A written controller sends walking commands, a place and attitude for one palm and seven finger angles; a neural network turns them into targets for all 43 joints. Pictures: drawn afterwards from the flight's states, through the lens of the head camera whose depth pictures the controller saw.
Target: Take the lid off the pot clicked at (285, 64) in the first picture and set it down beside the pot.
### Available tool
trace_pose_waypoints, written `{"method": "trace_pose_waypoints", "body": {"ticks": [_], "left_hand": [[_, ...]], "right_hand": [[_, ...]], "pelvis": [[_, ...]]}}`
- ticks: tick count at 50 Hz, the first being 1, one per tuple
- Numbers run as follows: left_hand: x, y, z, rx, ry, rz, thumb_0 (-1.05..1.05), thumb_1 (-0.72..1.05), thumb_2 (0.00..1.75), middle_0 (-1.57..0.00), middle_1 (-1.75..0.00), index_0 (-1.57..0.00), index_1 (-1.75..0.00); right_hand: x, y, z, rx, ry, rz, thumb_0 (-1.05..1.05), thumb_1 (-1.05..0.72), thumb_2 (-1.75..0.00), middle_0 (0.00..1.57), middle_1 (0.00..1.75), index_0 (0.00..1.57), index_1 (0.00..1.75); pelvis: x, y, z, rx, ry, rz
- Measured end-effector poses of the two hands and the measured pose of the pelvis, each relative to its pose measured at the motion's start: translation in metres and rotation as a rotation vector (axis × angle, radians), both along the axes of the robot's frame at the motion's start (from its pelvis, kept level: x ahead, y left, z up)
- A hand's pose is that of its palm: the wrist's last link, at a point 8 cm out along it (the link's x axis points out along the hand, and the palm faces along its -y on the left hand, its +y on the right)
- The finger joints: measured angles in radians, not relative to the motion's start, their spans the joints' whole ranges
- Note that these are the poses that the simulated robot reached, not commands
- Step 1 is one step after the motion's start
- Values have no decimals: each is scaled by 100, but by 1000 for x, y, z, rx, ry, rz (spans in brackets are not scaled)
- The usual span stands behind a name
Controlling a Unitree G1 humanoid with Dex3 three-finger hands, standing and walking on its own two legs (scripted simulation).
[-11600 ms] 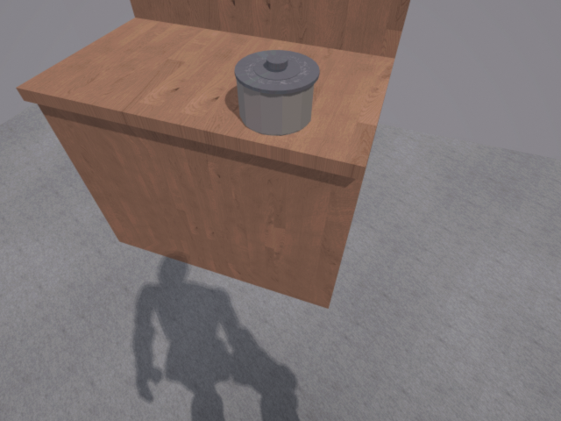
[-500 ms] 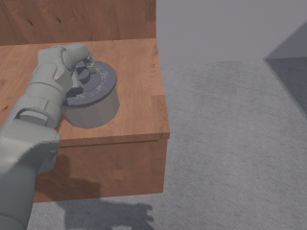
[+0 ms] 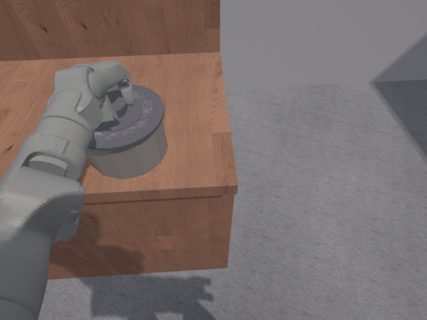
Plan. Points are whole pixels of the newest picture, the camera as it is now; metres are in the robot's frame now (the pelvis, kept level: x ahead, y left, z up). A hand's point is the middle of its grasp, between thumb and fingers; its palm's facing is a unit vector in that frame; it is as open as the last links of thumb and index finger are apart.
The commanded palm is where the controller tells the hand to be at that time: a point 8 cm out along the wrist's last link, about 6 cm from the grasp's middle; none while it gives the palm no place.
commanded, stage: close the fingers and squeeze the knob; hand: left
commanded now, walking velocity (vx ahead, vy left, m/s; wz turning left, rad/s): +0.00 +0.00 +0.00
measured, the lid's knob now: (114, 106) +0.51 +0.17 +0.13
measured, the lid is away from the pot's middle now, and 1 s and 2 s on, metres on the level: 0.01 0.01 0.01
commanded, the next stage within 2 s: lift the lid straight up in 0.94 s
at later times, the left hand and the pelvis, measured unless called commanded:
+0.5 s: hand (108, 104) +0.48 +0.17 +0.15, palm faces -0.43 -0.11 -0.90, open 7.6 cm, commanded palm +0.48 +0.18 +0.21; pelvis +0.00 +0.00 +0.00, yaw +0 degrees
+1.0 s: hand (108, 104) +0.48 +0.17 +0.15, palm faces -0.43 -0.09 -0.90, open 7.6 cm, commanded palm +0.48 +0.18 +0.21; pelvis +0.00 +0.00 +0.00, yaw +0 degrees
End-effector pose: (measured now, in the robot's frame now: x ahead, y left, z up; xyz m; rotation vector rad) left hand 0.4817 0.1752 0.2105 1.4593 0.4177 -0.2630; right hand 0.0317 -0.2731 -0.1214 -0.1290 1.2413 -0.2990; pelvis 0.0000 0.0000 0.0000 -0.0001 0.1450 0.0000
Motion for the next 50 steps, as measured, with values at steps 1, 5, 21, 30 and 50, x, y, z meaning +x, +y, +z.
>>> {"method": "trace_pose_waypoints", "body": {"ticks": [1,5,21,30,50], "left_hand": [[0,0,0,-2,0,1,0,20,84,-52,-105,-54,-105],[2,0,0,-2,2,5,0,24,82,-54,-106,-56,-106],[7,1,1,-3,15,15,1,27,64,-60,-103,-63,-103],[6,1,1,0,6,9,0,27,65,-60,-103,-63,-102],[6,-1,1,15,12,12,1,27,65,-60,-102,-62,-104]], "right_hand": [[0,0,0,0,2,-1,1,-90,-90,21,30,20,30],[-2,-1,0,-2,7,-6,1,-90,-90,21,30,20,30],[-6,-4,0,-14,24,-20,1,-90,-90,21,30,20,30],[-7,-3,0,-12,21,-21,1,-90,-90,21,30,20,30],[-13,0,-1,-9,35,-22,1,-90,-90,21,30,20,30]], "pelvis": [[0,0,0,0,-1,0],[1,0,0,0,0,0],[1,-1,-1,-1,9,-3],[0,0,-1,-2,9,-2],[-1,1,-2,-2,14,0]]}}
